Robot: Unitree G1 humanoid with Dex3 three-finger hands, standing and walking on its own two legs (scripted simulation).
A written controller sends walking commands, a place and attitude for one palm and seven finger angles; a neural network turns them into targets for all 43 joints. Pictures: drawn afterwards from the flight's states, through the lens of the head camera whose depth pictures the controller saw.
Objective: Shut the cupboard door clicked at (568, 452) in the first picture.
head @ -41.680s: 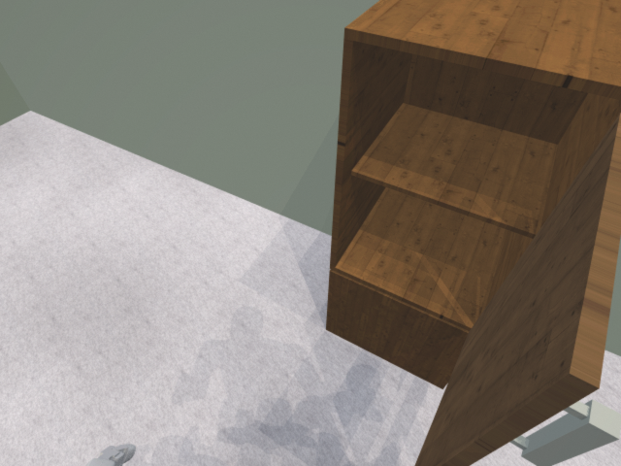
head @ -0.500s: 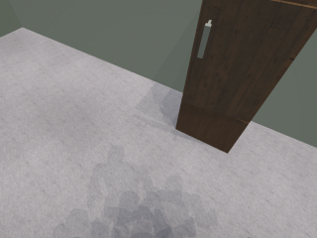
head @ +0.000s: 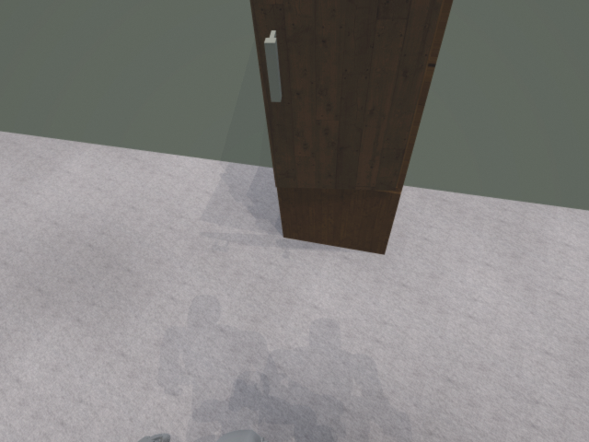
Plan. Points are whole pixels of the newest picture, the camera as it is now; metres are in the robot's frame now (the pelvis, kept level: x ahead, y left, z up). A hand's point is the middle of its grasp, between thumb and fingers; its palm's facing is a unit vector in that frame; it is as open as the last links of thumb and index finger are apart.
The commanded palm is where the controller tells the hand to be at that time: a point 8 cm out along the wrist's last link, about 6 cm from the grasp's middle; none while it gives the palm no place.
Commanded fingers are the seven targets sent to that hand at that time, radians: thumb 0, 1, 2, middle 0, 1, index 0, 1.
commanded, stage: take the last steps up to it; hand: left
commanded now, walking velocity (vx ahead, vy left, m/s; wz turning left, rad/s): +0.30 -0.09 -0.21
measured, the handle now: (274, 66) +0.85 +0.07 +0.06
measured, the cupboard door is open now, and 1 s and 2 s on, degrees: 9 9 9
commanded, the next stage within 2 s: come to a stop and stand still in 1.04 s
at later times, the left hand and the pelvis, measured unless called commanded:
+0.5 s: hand (194, 426) +0.17 +0.18 -0.16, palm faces -0.10 -0.98 -0.16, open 7.4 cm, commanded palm none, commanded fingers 0.00 0.90 0.90 -0.20 -0.30 -0.20 -0.30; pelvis +0.09 +0.00 +0.01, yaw -7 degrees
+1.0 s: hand (264, 362) +0.27 +0.08 -0.17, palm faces -0.03 -0.99 -0.15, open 7.3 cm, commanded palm none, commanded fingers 0.00 0.90 0.90 -0.20 -0.30 -0.20 -0.30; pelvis +0.25 -0.09 +0.01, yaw -5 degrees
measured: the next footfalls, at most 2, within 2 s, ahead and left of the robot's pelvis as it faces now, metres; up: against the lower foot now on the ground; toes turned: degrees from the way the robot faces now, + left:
left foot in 0.24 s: +0.08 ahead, +0.12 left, +0.00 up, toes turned +3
right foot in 0.66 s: +0.26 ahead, -0.18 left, +0.00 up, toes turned -13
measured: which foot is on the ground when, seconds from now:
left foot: up 0.00-0.22, down 0.24-0.66, up 0.68-1.00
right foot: down 0.00-0.24, up 0.26-0.64, down 0.66-1.00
